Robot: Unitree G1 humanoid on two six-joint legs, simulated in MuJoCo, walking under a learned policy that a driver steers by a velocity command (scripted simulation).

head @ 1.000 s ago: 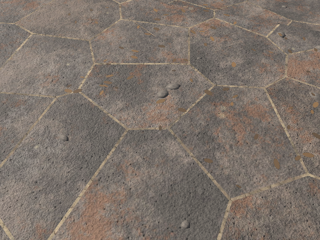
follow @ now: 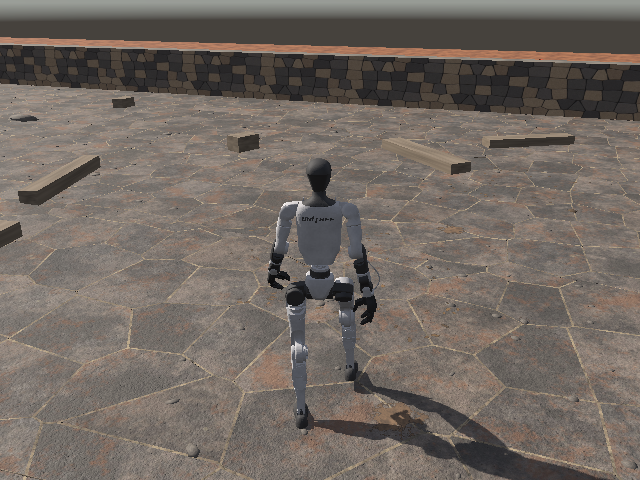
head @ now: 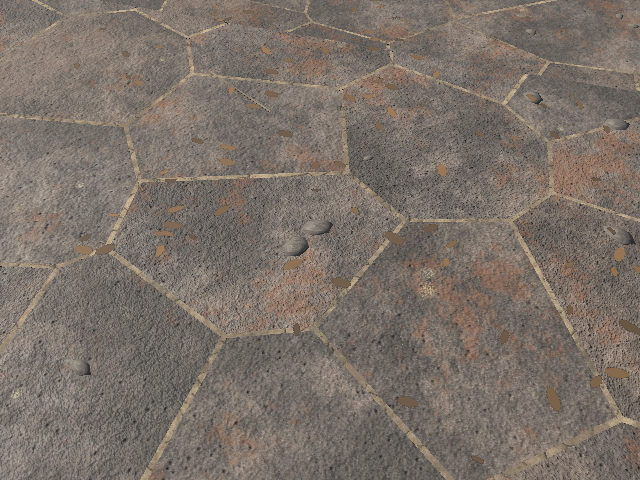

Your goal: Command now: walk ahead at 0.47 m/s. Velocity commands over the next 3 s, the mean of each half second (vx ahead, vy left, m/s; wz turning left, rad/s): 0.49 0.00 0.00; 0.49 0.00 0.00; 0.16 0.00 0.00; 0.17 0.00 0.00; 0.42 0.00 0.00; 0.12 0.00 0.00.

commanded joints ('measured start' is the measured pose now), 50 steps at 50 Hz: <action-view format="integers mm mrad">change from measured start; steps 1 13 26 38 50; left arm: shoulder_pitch -167 120 316 325 69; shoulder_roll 31 81 150 124 54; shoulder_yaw -9 8 18 3 10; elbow -99 -1 79 55 -25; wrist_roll -5 30 13 -15 25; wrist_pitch -21 -39 -26 -44 -1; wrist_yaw -22 -28 21 8 22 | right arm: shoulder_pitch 57 -114 -429 -20 -137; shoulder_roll -172 -164 -104 -252 -184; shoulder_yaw -35 -47 -41 -86 -53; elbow -23 -133 -239 -157 -152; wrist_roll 11 25 12 11 -9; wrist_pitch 1 -35 -3 -18 -15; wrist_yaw -9 -5 13 35 4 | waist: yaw -2 88 132 -33 75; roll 94 1 -13 245 93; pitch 154 -67 75 -284 32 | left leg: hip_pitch -54 -701 -750 252 -264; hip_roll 287 189 162 423 217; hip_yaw -113 -159 -76 -723 -99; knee -55 1110 462 124 -11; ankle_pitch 309 -16 413 -43 592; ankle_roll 143 32 -30 260 153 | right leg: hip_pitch -32 588 574 -71 58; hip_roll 31 -137 -68 121 0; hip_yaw -23 310 55 123 16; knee -103 -475 -596 681 64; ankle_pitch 18 -156 -88 -572 -3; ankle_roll -17 -207 -182 -28 15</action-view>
